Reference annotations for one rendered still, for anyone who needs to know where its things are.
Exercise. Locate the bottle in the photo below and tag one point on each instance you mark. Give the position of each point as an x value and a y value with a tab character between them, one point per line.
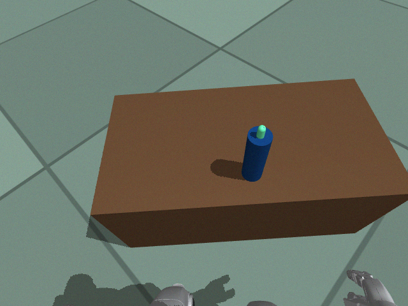
259	140

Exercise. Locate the right robot hand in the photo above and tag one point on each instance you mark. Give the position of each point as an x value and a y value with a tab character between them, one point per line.
373	288

